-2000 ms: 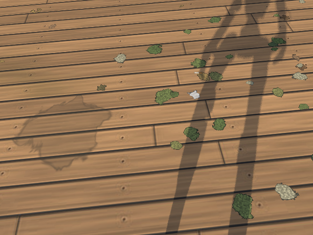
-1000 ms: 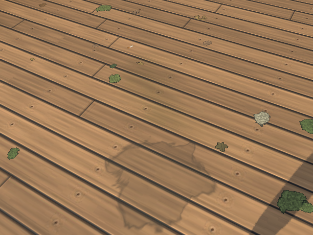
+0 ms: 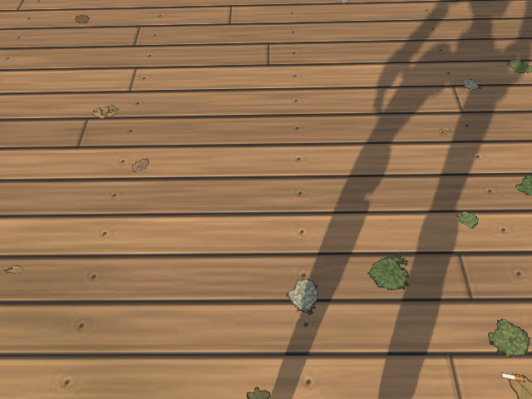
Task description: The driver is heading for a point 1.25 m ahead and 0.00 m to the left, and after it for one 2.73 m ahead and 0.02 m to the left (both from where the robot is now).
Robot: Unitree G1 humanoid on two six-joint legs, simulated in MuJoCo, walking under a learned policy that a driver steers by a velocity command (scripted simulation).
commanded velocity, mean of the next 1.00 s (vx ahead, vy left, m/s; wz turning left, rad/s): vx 0.50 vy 0.00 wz -0.27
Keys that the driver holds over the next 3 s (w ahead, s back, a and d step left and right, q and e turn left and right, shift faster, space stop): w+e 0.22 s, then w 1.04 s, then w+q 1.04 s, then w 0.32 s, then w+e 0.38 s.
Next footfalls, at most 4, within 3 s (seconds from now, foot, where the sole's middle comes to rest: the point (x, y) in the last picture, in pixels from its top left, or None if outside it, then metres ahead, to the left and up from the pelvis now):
0.26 left None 0.34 0.12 -0.78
0.78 right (349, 368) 0.54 -0.14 -0.78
1.32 left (304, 253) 0.88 -0.04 -0.78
1.82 right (370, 186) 1.14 -0.25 -0.78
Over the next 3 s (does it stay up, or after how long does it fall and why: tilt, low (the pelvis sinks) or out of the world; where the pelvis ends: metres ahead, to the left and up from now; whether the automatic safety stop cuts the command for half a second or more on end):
stays up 1.57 0.01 -0.02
